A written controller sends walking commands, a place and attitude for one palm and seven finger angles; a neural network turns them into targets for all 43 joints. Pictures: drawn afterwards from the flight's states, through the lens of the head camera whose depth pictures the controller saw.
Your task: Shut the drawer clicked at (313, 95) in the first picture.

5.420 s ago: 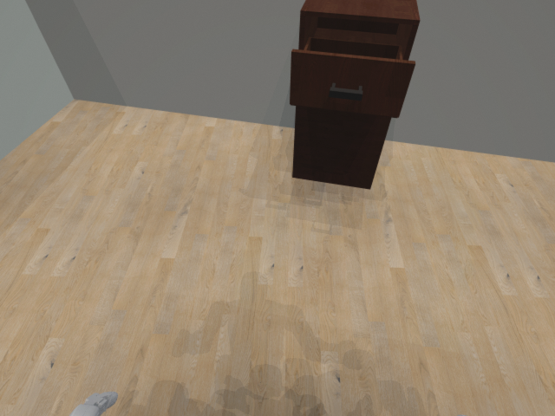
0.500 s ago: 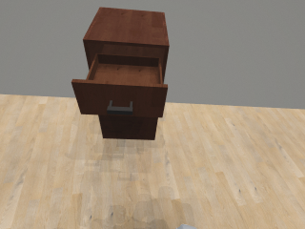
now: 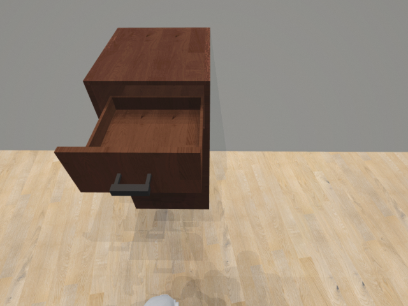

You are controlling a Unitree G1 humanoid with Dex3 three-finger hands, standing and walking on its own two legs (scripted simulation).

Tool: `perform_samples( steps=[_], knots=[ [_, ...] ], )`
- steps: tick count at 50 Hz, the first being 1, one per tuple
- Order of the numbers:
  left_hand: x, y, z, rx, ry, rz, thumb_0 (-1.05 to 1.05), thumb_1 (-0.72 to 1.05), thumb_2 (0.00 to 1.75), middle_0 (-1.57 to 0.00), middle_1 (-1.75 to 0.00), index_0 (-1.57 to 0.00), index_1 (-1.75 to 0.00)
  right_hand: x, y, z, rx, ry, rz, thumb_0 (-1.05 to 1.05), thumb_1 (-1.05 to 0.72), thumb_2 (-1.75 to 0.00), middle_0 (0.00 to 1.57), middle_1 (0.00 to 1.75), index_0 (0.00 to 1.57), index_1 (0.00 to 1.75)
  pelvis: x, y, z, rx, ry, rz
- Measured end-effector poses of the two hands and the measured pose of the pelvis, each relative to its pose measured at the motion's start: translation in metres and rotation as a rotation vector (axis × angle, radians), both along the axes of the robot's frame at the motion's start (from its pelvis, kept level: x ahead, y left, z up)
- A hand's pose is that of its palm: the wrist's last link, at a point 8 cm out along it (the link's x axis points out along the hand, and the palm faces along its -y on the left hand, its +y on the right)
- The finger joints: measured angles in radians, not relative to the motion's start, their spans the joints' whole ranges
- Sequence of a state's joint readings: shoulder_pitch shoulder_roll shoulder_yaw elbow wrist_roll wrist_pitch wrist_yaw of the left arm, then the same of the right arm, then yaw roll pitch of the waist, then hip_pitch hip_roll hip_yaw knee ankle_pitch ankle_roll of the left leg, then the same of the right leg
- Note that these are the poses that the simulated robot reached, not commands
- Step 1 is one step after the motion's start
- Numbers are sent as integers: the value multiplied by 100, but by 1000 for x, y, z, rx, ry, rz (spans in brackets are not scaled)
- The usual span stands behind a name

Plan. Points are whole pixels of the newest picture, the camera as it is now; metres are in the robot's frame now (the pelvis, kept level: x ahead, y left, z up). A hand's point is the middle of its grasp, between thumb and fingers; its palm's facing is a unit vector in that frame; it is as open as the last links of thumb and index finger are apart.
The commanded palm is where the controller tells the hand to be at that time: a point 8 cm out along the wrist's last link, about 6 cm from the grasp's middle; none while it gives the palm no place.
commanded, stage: take the last steps up to it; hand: left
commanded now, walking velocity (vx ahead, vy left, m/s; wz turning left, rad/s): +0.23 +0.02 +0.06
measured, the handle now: (132, 183) +0.43 +0.22 -0.06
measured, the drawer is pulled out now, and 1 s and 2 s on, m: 0.30 0.30 0.30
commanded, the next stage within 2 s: come to a stop and stand still in 0.22 s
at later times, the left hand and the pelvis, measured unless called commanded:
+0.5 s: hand out of the picture +0.13 +0.22 -0.19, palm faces +0.07 -0.98 -0.16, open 7.4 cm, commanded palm none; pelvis +0.12 +0.05 +0.00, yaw +0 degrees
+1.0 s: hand out of the picture +0.14 +0.19 -0.16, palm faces +0.06 -0.96 -0.26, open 7.3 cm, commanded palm none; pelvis +0.09 +0.01 +0.00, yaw +0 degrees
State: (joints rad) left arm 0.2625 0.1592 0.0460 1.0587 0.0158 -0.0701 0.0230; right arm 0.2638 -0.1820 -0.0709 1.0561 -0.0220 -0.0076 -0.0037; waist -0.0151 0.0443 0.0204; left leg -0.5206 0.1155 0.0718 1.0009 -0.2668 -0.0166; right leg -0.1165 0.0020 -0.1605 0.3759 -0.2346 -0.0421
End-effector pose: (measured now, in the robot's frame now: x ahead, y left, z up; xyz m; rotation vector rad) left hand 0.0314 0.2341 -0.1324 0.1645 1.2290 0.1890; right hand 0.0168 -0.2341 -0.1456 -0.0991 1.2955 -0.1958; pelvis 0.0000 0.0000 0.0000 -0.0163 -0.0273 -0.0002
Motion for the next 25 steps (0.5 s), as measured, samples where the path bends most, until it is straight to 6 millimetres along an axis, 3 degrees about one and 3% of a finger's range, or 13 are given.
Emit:
perform_samples(
  steps=[7,10,12,14,17,25],
  knots=[
    [-38,-1,-16,-73,198,82,-1,92,90,-20,-30,-20,-30,128,18,16,-20,-166,113,1,-92,-90,19,30,19,30,46,16,-3,-13,3,-2],
    [-46,2,-28,-110,276,121,0,91,90,-20,-30,-20,-30,169,36,16,-37,-201,160,1,-92,-90,19,30,20,30,71,30,-11,-20,1,2],
    [-45,7,-35,-127,322,130,0,91,90,-20,-30,-20,-30,186,47,14,-49,-219,174,1,-92,-90,19,30,20,30,82,38,-17,-9,-4,0],
    [-34,12,-35,-131,340,118,0,91,90,-20,-30,-20,-30,190,56,15,-47,-214,169,0,-91,-90,19,30,20,30,91,44,-16,-2,-12,-15],
    [-5,22,-31,-125,314,89,0,91,90,-20,-30,-20,-30,181,66,16,-37,-172,135,0,-91,-90,20,30,20,30,103,49,-9,1,-13,-20],
    [88,33,-24,-75,155,44,0,91,90,-20,-30,-20,-30,151,52,15,-70,-35,59,-2,-95,-90,20,30,20,30,123,48,-1,18,-4,-6]
  ],
)
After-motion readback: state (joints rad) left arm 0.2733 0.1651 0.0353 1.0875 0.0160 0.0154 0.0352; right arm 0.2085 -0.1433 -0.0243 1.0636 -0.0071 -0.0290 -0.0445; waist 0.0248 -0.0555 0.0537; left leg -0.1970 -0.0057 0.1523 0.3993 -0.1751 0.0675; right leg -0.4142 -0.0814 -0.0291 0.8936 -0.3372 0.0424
